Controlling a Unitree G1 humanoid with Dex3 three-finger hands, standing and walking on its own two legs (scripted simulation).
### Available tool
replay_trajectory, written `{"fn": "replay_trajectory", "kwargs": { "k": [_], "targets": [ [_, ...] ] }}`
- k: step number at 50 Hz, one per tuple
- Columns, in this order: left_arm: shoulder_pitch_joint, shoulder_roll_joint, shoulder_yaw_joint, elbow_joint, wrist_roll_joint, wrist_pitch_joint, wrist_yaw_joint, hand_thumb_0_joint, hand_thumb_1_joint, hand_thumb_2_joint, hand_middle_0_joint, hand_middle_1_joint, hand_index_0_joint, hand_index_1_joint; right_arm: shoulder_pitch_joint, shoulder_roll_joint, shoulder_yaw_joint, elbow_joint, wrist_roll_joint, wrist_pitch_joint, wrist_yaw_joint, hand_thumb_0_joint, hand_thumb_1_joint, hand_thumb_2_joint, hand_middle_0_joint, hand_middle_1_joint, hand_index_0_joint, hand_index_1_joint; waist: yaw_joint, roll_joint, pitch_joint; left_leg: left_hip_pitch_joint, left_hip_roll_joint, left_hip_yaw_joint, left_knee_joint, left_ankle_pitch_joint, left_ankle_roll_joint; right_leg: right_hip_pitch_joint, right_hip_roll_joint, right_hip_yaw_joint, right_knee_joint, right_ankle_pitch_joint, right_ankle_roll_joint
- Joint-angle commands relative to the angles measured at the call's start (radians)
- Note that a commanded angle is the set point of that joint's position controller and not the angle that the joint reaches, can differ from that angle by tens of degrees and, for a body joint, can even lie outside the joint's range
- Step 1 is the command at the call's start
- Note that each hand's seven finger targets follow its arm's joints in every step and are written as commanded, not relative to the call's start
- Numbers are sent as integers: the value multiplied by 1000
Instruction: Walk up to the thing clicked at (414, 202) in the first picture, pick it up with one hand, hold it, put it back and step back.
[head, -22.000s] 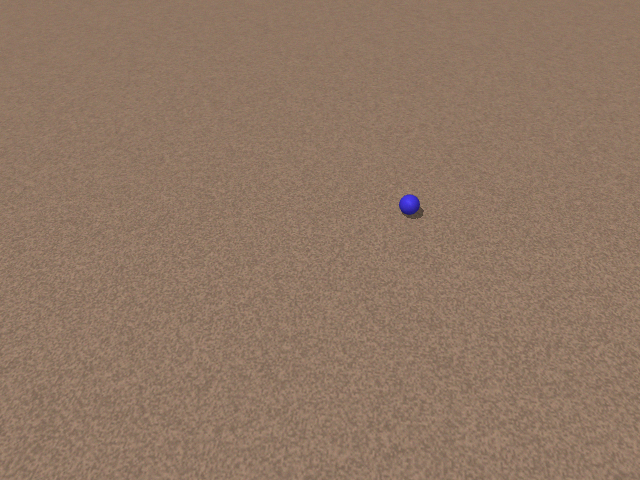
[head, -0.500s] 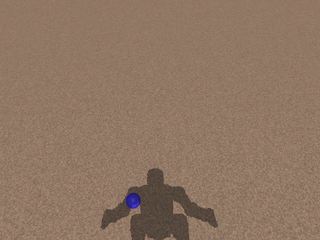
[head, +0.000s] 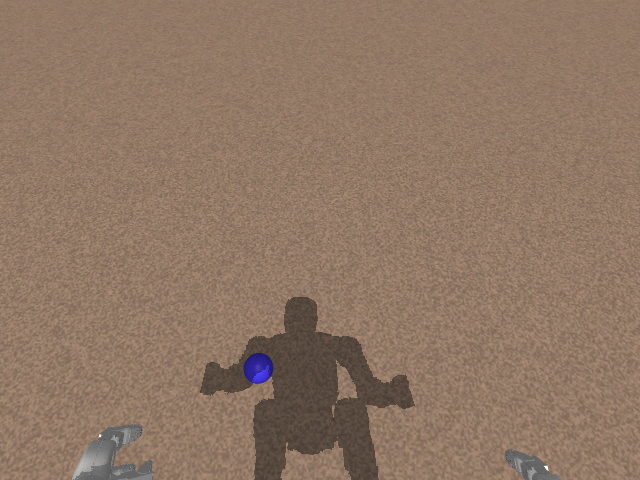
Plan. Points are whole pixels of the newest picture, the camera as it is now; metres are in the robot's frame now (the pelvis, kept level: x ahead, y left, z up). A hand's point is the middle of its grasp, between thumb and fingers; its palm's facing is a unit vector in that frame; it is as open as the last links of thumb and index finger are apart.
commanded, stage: rise first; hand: left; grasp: from above
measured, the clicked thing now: (258, 368) +0.48 +0.18 -0.72
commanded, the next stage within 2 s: none
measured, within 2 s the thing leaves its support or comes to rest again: neither
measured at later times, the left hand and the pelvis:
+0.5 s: hand out of the picture +0.16 +0.25 -0.21, palm faces -0.13 -0.90 -0.42, open 14.0 cm; pelvis +0.01 +0.01 -0.06, yaw -1 degrees
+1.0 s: hand out of the picture +0.15 +0.26 -0.27, palm faces -0.29 -0.79 -0.53, open 14.2 cm; pelvis -0.01 +0.01 -0.13, yaw -1 degrees
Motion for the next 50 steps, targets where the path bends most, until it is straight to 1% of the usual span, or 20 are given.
{"fn": "replay_trajectory", "kwargs": {
  "k": [1,3,4,7,9,13,15,16,18,19,21,23,24,28,35,41,44,46,49,50],
  "targets": [
    [82,230,92,-130,69,28,-5,0,-60,909,-92,-1047,-128,-1008,56,-157,-84,-166,-9,-30,-7,0,-968,-917,199,300,200,300,56,74,-323,42,-58,62,29,175,24,62,24,-13,25,181,-38],
    [119,191,74,-186,89,81,5,0,-220,944,-70,-1093,-99,-1061,40,-147,-81,-220,0,-26,-6,0,-964,-917,199,300,200,300,57,79,-306,36,-53,59,20,164,18,46,30,-20,16,155,-40],
    [95,172,57,-183,94,112,8,0,-300,929,-75,-1085,-105,-1052,26,-146,-77,-233,1,-26,-3,0,-953,-913,200,300,200,300,38,59,-254,-5,-50,56,37,137,20,6,33,-23,22,127,-36],
    [45,162,40,-256,102,173,22,0,-534,956,-90,-1075,-97,-1067,4,-141,-78,-283,4,-38,3,0,-934,-911,200,300,200,300,23,28,-194,-82,-34,43,70,33,19,-92,42,-35,55,10,-37],
    [70,127,30,-287,104,191,31,0,-572,961,-86,-1090,-90,-1084,25,-134,-79,-295,2,-52,7,0,-924,-909,200,300,200,300,12,-5,-196,-125,-30,39,109,-4,24,-141,48,-38,96,-26,-36],
    [61,156,73,-416,130,170,42,0,-564,967,-77,-1094,-82,-1088,60,-126,-89,-328,-7,-84,13,0,-910,-905,200,300,200,300,7,19,-302,-186,-27,36,242,28,27,-217,41,-30,229,7,-32],
    [93,151,77,-492,143,154,47,0,-576,984,-74,-1086,-73,-1087,66,-118,-91,-339,-10,-99,10,0,-907,-905,200,300,200,300,5,43,-350,-202,-25,37,293,55,27,-255,39,-23,285,36,-33],
    [114,171,87,-548,153,150,49,0,-581,982,-78,-1086,-78,-1086,63,-114,-92,-350,-12,-105,5,0,-917,-907,200,300,200,300,16,71,-390,-206,-26,40,317,72,27,-262,36,-17,306,51,-34],
    [176,141,63,-582,164,162,49,0,-577,988,-73,-1091,-71,-1093,65,-111,-91,-358,-14,-108,-2,0,-914,-907,199,300,199,300,3,64,-397,-210,-20,33,336,95,26,-289,37,-18,331,71,-33],
    [193,153,76,-606,170,170,52,0,-580,997,-70,-1080,-63,-1087,66,-116,-93,-365,-15,-109,-3,0,-907,-905,199,300,200,300,-4,77,-391,-219,-18,28,343,95,24,-292,35,-19,340,68,-33],
    [231,163,77,-672,179,192,53,0,-591,1004,-73,-1071,-62,-1082,62,-111,-93,-380,-15,-110,-9,0,-913,-907,200,300,200,300,3,78,-412,-223,-15,25,361,106,26,-299,35,-18,352,78,-32],
    [283,137,54,-718,177,217,50,0,-581,988,-71,-1076,-65,-1081,58,-110,-91,-390,-17,-111,-13,0,-917,-908,200,300,200,300,-3,83,-423,-226,-11,19,379,130,26,-315,36,-21,373,85,-33],
    [297,141,65,-732,175,229,53,0,-568,975,-73,-1070,-70,-1072,53,-112,-91,-396,-18,-113,-15,0,-913,-906,200,300,200,300,-9,83,-416,-241,-11,17,395,133,27,-323,36,-23,381,88,-32],
    [324,119,46,-768,188,260,53,0,-568,972,-67,-1070,-66,-1070,44,-103,-84,-419,-23,-121,-19,0,-913,-906,200,300,200,300,-21,70,-398,-301,-4,2,430,118,27,-378,39,-35,419,63,-34],
    [383,110,37,-839,212,273,58,0,-549,956,-61,-1081,-68,-1073,36,-95,-78,-460,-23,-138,-20,0,-903,-902,200,300,200,300,-17,80,-416,-372,-8,-1,483,61,26,-449,40,-37,485,14,-39],
    [432,122,50,-902,230,263,65,0,-564,958,-64,-1084,-70,-1077,32,-88,-77,-480,-22,-149,-17,0,-910,-904,200,300,200,300,-4,85,-453,-431,-14,-2,537,23,30,-498,40,-34,536,-10,-41],
    [322,141,38,-872,256,241,70,0,-581,965,-67,-1077,-68,-1073,16,-97,-74,-466,-21,-159,-18,0,-918,-907,200,300,200,300,-35,82,-427,-495,-11,-12,581,-29,30,-581,39,-32,582,-52,-40],
    [237,165,35,-812,298,208,74,0,-575,969,-61,-1072,-61,-1071,7,-100,-74,-455,-22,-171,-19,0,-906,-903,200,300,200,300,-47,66,-396,-581,-16,-10,636,-119,40,-657,38,-28,620,-115,-38],
    [133,194,41,-711,360,133,81,0,-558,963,-56,-1074,-58,-1071,-3,-114,-80,-427,-27,-191,-9,0,-890,-899,200,300,199,300,-44,73,-409,-688,-22,-7,717,-210,39,-780,33,-17,714,-195,-40],
    [123,182,22,-707,384,108,85,0,-547,965,-53,-1072,-57,-1067,-8,-114,-82,-422,-27,-197,-7,0,-885,-897,200,300,199,300,-35,80,-439,-704,-25,0,746,-220,39,-805,33,-12,738,-202,-41]
  ]
}}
